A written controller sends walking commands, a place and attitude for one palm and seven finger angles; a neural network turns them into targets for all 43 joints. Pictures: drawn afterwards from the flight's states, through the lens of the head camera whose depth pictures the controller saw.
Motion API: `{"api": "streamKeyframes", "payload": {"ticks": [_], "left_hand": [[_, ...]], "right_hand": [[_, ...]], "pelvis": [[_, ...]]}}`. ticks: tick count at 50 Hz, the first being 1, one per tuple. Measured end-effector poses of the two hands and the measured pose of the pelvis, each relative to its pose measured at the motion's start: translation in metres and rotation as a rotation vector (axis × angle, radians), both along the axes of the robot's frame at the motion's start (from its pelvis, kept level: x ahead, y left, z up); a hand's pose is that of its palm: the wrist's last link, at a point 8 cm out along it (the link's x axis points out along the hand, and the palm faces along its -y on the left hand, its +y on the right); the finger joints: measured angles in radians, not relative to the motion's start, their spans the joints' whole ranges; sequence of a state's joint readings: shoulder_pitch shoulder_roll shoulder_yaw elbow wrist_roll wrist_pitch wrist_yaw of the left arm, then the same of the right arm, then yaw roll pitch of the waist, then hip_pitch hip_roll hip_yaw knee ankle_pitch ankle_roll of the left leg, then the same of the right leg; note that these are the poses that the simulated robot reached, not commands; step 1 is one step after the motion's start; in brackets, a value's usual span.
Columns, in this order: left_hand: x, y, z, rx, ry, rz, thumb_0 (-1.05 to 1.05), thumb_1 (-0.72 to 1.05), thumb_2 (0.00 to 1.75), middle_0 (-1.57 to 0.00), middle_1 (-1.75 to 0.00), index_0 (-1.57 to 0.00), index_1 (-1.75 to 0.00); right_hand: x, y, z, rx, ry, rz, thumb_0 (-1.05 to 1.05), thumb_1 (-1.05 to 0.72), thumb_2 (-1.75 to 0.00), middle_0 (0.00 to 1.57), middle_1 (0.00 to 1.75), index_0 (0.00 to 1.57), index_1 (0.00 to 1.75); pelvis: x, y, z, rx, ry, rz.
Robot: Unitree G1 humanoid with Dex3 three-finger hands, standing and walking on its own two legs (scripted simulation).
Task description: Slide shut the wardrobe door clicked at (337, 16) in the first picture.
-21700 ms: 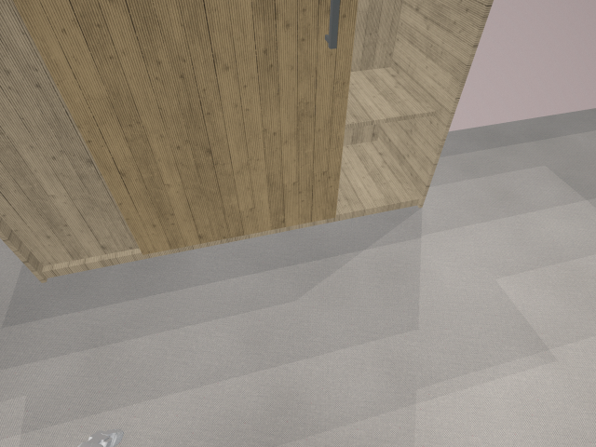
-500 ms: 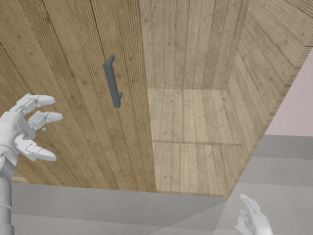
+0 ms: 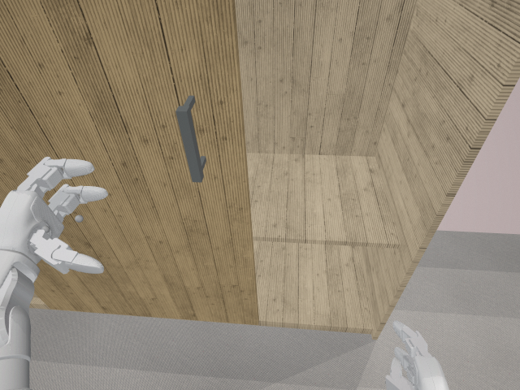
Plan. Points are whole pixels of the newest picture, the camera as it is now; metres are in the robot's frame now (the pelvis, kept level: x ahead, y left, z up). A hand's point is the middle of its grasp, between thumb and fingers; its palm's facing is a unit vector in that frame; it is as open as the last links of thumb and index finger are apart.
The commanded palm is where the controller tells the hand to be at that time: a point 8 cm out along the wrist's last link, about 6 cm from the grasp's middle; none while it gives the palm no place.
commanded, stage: move the hooked fingers beside the handle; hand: left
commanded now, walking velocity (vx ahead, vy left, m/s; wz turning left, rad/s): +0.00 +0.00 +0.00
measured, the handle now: (194, 140) +0.51 +0.19 +0.15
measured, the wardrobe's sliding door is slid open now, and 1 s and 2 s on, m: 0.44 0.44 0.44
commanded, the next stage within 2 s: none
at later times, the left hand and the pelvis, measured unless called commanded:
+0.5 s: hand (115, 190) +0.35 +0.27 +0.16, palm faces +0.08 -1.00 -0.05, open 14.0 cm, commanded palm +0.32 +0.31 +0.16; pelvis +0.01 +0.00 +0.00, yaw -1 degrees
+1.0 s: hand (134, 168) +0.39 +0.25 +0.17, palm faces +0.07 -1.00 -0.02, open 14.0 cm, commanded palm +0.37 +0.30 +0.16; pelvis +0.01 +0.01 +0.00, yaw -1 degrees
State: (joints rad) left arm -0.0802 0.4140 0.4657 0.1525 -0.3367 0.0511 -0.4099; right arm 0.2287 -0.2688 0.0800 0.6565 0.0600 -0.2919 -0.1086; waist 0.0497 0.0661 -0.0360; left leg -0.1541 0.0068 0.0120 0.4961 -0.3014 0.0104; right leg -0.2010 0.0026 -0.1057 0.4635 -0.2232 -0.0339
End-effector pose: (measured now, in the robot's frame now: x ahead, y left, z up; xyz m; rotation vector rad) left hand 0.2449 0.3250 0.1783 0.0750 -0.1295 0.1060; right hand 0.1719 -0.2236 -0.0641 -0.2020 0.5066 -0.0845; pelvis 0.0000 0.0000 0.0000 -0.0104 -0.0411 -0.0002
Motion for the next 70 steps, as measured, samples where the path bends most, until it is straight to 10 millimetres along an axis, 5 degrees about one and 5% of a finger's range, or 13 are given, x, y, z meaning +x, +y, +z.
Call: {"api": "streamKeyframes", "payload": {"ticks": [10,18,22,27,38,47,70], "left_hand": [[0.028,0.001,-0.018,-0.015,0.119,0.005,-0.01,-0.51,0.3,-0.3,-1.2,-0.3,-1.2],[0.064,-0.008,-0.002,-0.022,0.035,-0.021,-0.01,-0.5,0.3,-0.3,-1.2,-0.3,-1.2],[0.078,-0.005,-0.011,-0.033,0.102,-0.024,-0.01,-0.5,0.3,-0.3,-1.2,-0.3,-1.2],[0.083,-0.007,-0.023,-0.035,0.137,-0.019,-0.01,-0.5,0.3,-0.3,-1.2,-0.3,-1.2],[0.095,-0.004,-0.016,-0.046,0.1,-0.014,-0.01,-0.5,0.3,-0.3,-1.2,-0.3,-1.2],[0.114,-0.02,-0.016,-0.048,0.084,-0.035,-0.01,-0.5,0.3,-0.3,-1.2,-0.3,-1.2],[0.15,-0.021,-0.016,-0.063,0.118,-0.036,-0.01,-0.5,0.3,-0.3,-1.2,-0.3,-1.2]], "right_hand": [[-0.006,-0.002,-0.007,-0.013,0.045,-0.005,0.01,-0.91,-0.9,0.21,0.3,0.2,0.3],[-0.019,-0.01,-0.012,-0.023,0.087,-0.048,0.01,-0.91,-0.9,0.21,0.3,0.2,0.3],[-0.026,-0.015,-0.016,-0.018,0.115,-0.075,0.01,-0.91,-0.9,0.21,0.3,0.2,0.3],[-0.032,-0.022,-0.021,-0.028,0.156,-0.094,0.01,-0.91,-0.9,0.2,0.3,0.2,0.3],[-0.028,-0.021,-0.019,-0.04,0.171,-0.104,0.01,-0.91,-0.9,0.2,0.3,0.2,0.3],[-0.029,-0.015,-0.021,-0.04,0.188,-0.1,0.01,-0.91,-0.9,0.2,0.3,0.2,0.3],[-0.085,-0.029,-0.035,-0.066,0.356,-0.164,0.01,-0.91,-0.9,0.21,0.3,0.2,0.3]], "pelvis": [[-0.006,0.0,0.0,0.001,0.011,0.011],[0.0,0.001,0.0,0.001,0.029,-0.002],[0.003,0.002,0.0,0.004,0.046,-0.011],[0.007,0.003,-0.001,0.004,0.06,-0.019],[0.011,0.005,-0.001,0.001,0.06,-0.013],[0.01,0.009,-0.001,0.002,0.071,-0.014],[0.005,0.009,-0.002,0.0,0.097,-0.016]]}}
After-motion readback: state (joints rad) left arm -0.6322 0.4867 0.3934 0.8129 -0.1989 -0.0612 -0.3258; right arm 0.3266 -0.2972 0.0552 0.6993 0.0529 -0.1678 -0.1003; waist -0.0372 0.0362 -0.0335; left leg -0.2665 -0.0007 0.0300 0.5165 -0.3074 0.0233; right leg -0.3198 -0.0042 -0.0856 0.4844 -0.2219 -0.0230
